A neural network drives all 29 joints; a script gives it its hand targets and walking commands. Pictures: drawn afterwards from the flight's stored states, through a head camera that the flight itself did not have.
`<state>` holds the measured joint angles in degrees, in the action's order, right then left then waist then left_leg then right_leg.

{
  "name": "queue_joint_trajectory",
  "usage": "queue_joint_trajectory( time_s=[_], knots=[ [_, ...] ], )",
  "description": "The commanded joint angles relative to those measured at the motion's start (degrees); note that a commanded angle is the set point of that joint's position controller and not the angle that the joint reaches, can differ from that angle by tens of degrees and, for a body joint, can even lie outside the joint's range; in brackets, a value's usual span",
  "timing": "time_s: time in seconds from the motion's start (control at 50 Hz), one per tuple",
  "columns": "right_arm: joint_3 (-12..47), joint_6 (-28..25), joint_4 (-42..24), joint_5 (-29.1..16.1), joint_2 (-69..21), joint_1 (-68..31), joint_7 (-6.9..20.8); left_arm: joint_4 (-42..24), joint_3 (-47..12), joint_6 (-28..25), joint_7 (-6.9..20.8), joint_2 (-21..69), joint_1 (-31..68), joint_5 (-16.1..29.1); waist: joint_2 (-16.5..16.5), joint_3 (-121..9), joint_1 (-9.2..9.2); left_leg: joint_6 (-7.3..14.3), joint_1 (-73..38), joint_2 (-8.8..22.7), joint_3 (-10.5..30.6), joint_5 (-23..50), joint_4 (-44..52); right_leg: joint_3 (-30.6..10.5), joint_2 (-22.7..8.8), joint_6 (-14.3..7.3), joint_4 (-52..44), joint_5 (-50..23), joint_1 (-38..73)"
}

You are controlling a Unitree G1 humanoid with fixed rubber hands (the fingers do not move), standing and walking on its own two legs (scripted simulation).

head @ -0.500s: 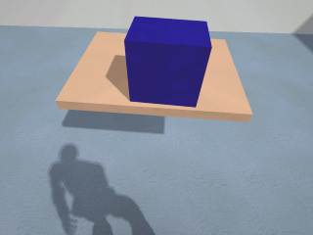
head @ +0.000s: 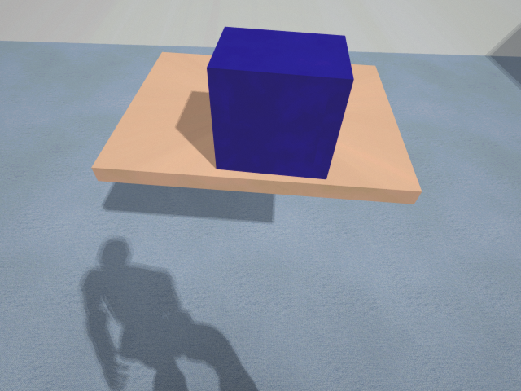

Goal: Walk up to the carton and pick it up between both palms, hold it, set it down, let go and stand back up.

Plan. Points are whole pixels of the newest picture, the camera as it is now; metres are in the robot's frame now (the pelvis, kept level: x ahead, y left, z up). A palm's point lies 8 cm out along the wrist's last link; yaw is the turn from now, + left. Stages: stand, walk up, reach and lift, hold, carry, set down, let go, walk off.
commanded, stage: stand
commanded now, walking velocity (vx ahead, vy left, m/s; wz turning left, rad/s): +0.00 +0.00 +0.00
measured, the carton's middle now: (277, 105) +0.73 -0.04 +0.04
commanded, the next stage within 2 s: none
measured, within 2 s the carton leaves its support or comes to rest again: neither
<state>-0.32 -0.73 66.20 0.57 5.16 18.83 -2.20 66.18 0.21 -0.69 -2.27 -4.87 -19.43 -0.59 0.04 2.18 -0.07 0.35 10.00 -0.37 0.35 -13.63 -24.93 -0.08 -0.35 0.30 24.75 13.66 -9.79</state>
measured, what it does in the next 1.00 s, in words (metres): stands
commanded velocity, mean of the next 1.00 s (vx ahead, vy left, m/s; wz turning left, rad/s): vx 0.00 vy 0.00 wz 0.00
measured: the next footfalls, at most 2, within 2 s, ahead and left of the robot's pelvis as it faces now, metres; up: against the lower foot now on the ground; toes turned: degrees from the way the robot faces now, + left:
none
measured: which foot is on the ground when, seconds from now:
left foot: down 0.00-1.00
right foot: down 0.00-1.00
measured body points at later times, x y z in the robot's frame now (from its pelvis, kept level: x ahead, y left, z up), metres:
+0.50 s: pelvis +0.00 +0.00 +0.00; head +0.01 +0.00 +0.45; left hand -0.04 +0.20 -0.16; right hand -0.03 -0.20 -0.16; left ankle +0.00 +0.12 -0.74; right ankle +0.00 -0.12 -0.74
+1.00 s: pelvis +0.01 +0.00 +0.00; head +0.02 +0.00 +0.45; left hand -0.02 +0.20 -0.16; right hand -0.03 -0.19 -0.16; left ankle +0.00 +0.12 -0.74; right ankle +0.00 -0.12 -0.74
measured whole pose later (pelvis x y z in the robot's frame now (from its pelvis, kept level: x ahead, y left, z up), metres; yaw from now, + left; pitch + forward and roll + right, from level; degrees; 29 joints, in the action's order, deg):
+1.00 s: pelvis +0.01 +0.00 +0.00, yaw +0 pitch -1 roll +0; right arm -0.3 -1.0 65.9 0.4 5.1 18.7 -2.3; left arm 65.9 0.6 -0.7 -2.3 -4.5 -18.7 -0.6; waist -0.1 2.5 0.1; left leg 0.5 9.5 -0.4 -0.2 -13.8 -24.1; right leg -0.6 -0.4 0.6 24.0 13.7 -9.5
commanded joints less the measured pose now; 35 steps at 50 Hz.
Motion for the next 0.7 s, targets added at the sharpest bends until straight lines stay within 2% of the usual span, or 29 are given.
queue_joint_trajectory(
  time_s=[0.0,0.36,0.38,0.4,0.42,0.44,0.46,0.48,0.52,0.56,0.6,0.62,0.64,0.66,0.68],
  knots=[
    [-0.6,-0.3,-0.3,0.0,4.0,5.2,-0.2,-0.2,0.6,-0.3,-0.2,-4.0,-5.3,0.0,0.0,3.7,-0.01,1.6,2.1,4.6,4.1,4.7,5.2,-3.7,-4.0,-1.8,-4.6,-4.8,-2.3],
    [-0.6,-0.3,-0.3,0.0,4.0,5.3,-0.2,-0.2,0.6,-0.3,-0.2,-4.0,-5.5,0.0,0.0,3.8,0.01,1.6,1.9,4.6,4.1,4.8,5.3,-3.6,-4.1,-1.7,-4.7,-5.0,-2.1],
    [-0.5,-0.5,-0.8,-0.3,3.7,4.1,-0.2,-0.5,0.9,-0.2,0.0,-4.5,-5.1,-0.1,-0.9,3.7,0.68,1.6,1.4,4.4,4.0,4.1,5.2,-3.9,-3.8,-1.3,-5.0,-6.0,-2.5],
    [-0.3,-0.3,-0.6,-0.2,3.4,4.9,-0.2,-0.1,0.8,-0.1,0.1,-4.1,-5.8,0.0,-1.9,4.7,0.55,1.4,1.5,4.3,3.3,3.5,5.3,-4.4,-4.0,-1.3,-5.5,-6.1,-2.9],
    [-0.3,-0.4,-0.2,-0.6,3.2,6.3,-0.2,0.1,0.9,-0.3,0.1,-4.5,-5.7,0.0,1.4,3.0,0.09,1.3,1.7,4.3,3.7,4.8,5.2,-4.0,-3.8,-1.4,-4.8,-6.5,-0.7],
    [-0.5,-0.4,-0.5,-0.3,3.7,6.2,-0.2,-0.6,1.0,-0.4,0.1,-4.4,-4.2,-0.1,2.8,3.5,-0.47,1.3,2.0,4.9,4.2,5.6,5.4,-3.4,-4.0,-1.2,-4.3,-7.5,-1.0],
    [-0.7,-0.4,-0.6,-0.3,4.7,4.6,-0.1,-0.6,1.0,-0.5,0.2,-5.3,-5.0,0.1,0.4,2.6,0.4,1.4,2.1,4.3,3.7,3.7,5.5,-4.0,-3.5,-1.3,-5.2,-5.2,-1.2],
    [-0.9,-0.4,-0.6,0.1,4.7,5.0,-0.2,0.1,0.6,-0.3,-0.1,-2.4,-5.4,0.0,-0.5,4.6,0.18,1.2,1.6,4.3,3.5,3.6,5.5,-4.6,-3.9,-1.3,-5.0,-5.8,-2.3],
    [-0.8,-0.5,0.0,-0.1,3.9,5.4,-0.4,-0.5,0.9,-0.1,-0.3,-4.0,-4.6,0.0,0.7,4.3,0.22,1.4,3.0,4.6,3.9,3.5,6.0,-4.1,-3.8,-1.6,-4.7,-5.3,-0.9],
    [-0.6,-0.6,-0.7,-0.1,4.5,5.0,-0.3,-0.7,1.5,0.1,0.0,-5.3,-4.4,0.0,-1.1,2.8,0.15,1.4,1.7,4.6,3.8,3.8,6.1,-3.9,-3.8,-1.3,-4.8,-5.9,-0.5],
    [-0.2,-0.6,-1.3,-0.4,2.4,4.2,-0.1,0.3,0.9,0.3,-0.2,-3.5,-6.1,0.2,0.2,2.4,0.7,1.3,1.8,4.4,4.0,2.6,6.2,-4.2,-3.9,-1.5,-4.8,-4.0,-1.2],
    [-0.1,-0.7,-1.6,-0.1,2.8,3.8,-0.1,-0.6,1.7,0.0,0.0,-5.3,-5.2,0.1,-0.9,3.4,0.84,1.5,1.7,4.8,3.9,4.2,6.4,-4.2,-4.0,-1.6,-4.6,-5.3,-1.0],
    [-0.4,-0.5,-1.0,-0.2,4.5,4.1,-0.2,-0.6,1.1,0.1,0.1,-3.7,-4.4,-0.2,-0.6,4.2,0.89,1.4,2.6,4.5,4.0,2.0,6.8,-3.8,-3.5,-1.2,-4.5,-5.3,-1.8],
    [-0.7,-0.7,-1.3,-0.1,4.8,4.1,-0.1,-0.6,1.0,0.1,0.0,-3.1,-4.2,0.0,-1.4,4.9,0.84,1.6,3.4,4.5,4.1,3.1,6.7,-4.0,-3.9,-1.2,-4.8,-5.9,-1.3],
    [-0.4,-0.5,-1.4,0.0,3.3,4.4,-0.1,0.1,1.0,0.4,-0.2,-3.8,-5.2,0.0,1.2,5.2,0.36,1.4,2.3,4.8,4.2,1.1,6.9,-3.8,-3.1,-1.0,-5.2,-3.9,-2.7]
  ],
)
